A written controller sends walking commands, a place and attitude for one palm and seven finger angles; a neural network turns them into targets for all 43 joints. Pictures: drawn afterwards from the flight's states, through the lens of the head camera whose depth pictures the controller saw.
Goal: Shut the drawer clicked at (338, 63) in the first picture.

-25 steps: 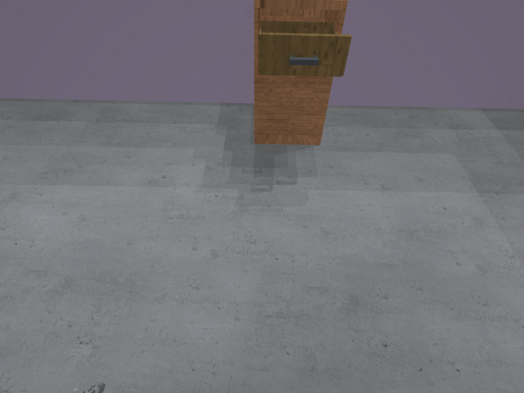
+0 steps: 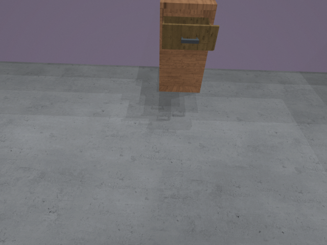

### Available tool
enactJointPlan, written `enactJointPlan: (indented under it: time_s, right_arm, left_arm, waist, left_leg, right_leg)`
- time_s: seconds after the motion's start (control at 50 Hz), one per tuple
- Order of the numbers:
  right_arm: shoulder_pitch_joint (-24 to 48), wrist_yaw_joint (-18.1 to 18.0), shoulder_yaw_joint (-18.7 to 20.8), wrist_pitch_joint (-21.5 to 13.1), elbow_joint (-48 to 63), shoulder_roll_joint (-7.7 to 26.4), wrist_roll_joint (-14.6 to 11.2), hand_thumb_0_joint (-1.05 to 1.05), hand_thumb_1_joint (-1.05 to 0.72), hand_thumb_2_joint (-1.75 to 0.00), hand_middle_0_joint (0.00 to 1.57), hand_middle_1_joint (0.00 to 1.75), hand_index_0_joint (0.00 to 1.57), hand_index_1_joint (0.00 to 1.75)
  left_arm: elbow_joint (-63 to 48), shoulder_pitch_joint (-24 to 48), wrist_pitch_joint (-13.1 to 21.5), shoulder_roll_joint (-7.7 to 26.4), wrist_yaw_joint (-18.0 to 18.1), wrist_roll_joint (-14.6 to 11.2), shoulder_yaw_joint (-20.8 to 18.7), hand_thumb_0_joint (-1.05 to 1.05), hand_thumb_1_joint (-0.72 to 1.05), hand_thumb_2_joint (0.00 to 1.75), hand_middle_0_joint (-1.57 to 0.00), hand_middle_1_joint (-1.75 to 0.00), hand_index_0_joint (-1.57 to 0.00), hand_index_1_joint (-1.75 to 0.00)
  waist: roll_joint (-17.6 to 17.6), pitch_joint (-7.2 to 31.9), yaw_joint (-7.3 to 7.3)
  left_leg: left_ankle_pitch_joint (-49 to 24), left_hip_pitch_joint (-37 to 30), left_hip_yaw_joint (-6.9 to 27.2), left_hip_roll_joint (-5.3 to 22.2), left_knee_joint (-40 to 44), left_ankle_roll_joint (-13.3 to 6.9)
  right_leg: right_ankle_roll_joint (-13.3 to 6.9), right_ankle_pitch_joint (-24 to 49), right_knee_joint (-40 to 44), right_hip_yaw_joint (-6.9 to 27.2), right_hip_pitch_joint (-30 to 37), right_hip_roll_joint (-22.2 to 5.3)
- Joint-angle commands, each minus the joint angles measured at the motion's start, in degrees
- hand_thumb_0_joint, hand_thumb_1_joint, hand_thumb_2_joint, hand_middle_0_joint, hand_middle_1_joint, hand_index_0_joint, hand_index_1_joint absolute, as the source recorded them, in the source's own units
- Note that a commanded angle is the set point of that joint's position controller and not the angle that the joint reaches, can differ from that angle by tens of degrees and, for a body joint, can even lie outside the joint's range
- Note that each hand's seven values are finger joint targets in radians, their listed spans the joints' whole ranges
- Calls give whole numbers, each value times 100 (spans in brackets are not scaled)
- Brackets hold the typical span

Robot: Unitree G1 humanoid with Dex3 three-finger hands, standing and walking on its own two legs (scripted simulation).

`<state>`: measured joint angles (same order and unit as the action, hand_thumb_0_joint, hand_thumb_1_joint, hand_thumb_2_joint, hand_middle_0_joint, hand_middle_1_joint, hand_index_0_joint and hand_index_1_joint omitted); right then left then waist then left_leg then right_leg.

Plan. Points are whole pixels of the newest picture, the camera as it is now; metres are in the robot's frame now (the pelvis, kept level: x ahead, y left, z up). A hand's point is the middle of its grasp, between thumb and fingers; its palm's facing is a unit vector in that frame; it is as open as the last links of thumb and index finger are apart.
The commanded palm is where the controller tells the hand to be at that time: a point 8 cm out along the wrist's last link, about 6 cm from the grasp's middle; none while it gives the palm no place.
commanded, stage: stand and wait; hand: left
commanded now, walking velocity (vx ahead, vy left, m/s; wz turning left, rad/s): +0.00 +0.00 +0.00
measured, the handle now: (189, 39) +1.33 -0.09 -0.09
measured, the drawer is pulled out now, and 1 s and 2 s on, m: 0.29 0.29 0.29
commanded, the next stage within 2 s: look at it before walking up in 0.32 s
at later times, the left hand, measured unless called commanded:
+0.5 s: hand out of the picture +0.07 +0.24 -0.16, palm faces -0.03 -0.95 -0.32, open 7.4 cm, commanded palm none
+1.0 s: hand out of the picture +0.07 +0.24 -0.16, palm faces -0.03 -0.95 -0.32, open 7.4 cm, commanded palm none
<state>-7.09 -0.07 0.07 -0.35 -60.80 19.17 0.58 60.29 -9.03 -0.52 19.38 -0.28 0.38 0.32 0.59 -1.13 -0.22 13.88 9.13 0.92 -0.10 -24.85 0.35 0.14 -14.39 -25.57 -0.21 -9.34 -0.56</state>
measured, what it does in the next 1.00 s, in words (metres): stands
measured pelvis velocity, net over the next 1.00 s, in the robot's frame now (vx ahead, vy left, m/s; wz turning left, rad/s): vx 0.00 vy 0.00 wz -0.01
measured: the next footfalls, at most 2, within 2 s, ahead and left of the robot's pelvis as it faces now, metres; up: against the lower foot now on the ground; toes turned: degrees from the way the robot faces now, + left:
left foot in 1.76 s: +0.37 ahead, +0.07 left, +0.00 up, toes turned -12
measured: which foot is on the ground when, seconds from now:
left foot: down 0.00-1.00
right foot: down 0.00-1.00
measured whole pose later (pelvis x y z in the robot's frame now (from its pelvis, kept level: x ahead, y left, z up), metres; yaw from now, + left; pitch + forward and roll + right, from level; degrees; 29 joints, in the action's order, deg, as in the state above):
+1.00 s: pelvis +0.00 +0.00 +0.00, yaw +0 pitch -2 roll +0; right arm -6.4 0.1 -0.3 -0.7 -63.5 19.0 0.2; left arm 62.3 -8.1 -0.1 19.6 -0.3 0.4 0.4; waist 0.7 -1.6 -0.2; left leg 12.2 7.8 0.7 0.2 -21.4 0.6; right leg 0.1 -12.6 -22.3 0.0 -8.2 -0.3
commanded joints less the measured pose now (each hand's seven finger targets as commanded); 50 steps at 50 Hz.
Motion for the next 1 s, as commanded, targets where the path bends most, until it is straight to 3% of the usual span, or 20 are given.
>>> enactJointPlan:
  time_s: [0.0, 0.46, 0.62, 0.98]
  right_arm:
    - [365, -79, 212, -158, 374, 1141, 4, 0, -90, -90, 20, 30, 20, 30]
    - [244, -55, 188, -158, 113, 1151, -3, 0, -90, -90, 20, 30, 20, 30]
    - [282, -67, 195, -185, 121, 1154, -9, 0, -90, -90, 20, 30, 20, 30]
    - [323, -73, 184, -166, 115, 1176, -25, 0, -90, -90, 20, 30, 20, 30]
  left_arm:
    - [-379, 326, 180, 1174, 89, 16, -255, 0, 90, 90, -20, -30, -20, -30]
    - [-215, 332, 184, 1172, 78, 26, -227, 0, 90, 90, -20, -30, -20, -30]
    - [-214, 301, 199, 1151, 86, 24, -226, 0, 90, 90, -20, -30, -20, -30]
    - [-180, 281, 193, 1169, 85, 30, -229, 0, 90, 90, -20, -30, -20, -30]
  waist:
    - [-8, 280, 3]
    - [-9, 146, 0]
    - [-114, 369, -4]
    - [-81, 307, -9]
  left_leg:
    - [-836, 22, 502, 608, 433, -234]
    - [-595, 84, 545, 629, 619, -195]
    - [-1082, -132, 527, 672, 567, -202]
    - [-1157, -214, 515, 692, 654, -193]
  right_leg:
    - [-218, 734, 524, 621, 33, -621]
    - [-202, 324, 721, 689, -66, -613]
    - [-202, 956, 606, 638, 88, -627]
    - [-179, 1057, 676, 605, 153, -621]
